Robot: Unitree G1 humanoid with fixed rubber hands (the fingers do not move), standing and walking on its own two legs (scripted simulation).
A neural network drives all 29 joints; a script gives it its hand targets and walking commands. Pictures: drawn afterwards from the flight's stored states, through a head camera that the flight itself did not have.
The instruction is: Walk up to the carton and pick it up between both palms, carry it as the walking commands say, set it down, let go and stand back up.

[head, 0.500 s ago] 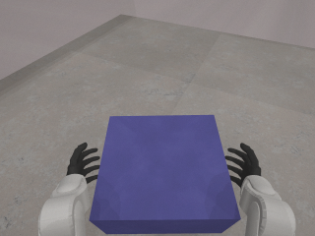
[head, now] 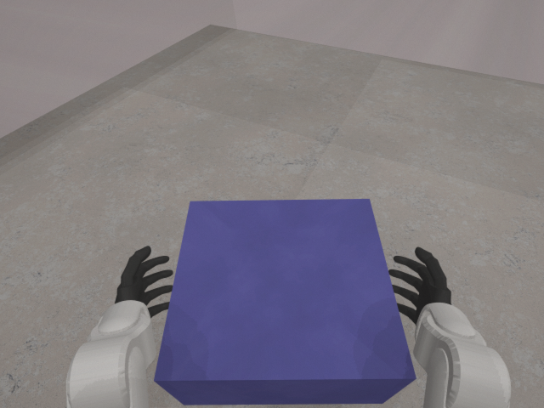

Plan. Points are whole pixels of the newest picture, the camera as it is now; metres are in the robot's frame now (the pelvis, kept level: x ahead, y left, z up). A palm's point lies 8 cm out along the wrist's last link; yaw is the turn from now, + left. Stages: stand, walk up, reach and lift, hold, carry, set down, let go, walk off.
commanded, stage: carry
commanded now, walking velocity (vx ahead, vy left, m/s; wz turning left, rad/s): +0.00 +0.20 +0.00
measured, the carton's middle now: (281, 296) +0.31 +0.00 +0.01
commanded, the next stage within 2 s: none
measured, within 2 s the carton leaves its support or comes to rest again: neither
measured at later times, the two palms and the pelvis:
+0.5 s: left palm (146, 302) +0.24 +0.17 +0.10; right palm (447, 305) +0.25 -0.19 +0.11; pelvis +0.00 -0.01 +0.01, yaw -1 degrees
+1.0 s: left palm (179, 294) +0.25 +0.13 +0.11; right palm (481, 299) +0.25 -0.23 +0.11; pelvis +0.01 -0.05 +0.01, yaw -1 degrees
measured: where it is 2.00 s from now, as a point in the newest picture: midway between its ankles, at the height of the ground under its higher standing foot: outside the picture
